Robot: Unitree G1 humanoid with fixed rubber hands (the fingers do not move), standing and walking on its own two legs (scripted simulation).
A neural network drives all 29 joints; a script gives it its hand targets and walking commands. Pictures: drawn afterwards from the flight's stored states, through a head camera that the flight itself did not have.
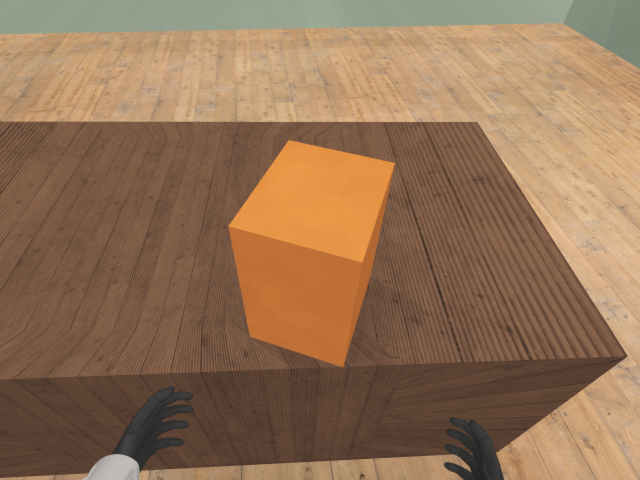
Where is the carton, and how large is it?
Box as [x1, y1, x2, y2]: [228, 140, 394, 366]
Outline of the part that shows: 289,140 228,226 249,333 252,337 342,366 370,275 394,163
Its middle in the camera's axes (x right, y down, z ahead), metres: +0.00 +0.03 +0.63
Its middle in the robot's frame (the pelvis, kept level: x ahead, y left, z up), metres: +0.46 +0.02 -0.01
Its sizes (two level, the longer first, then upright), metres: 0.208 0.173 0.280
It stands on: a pedestal, 0.62 m high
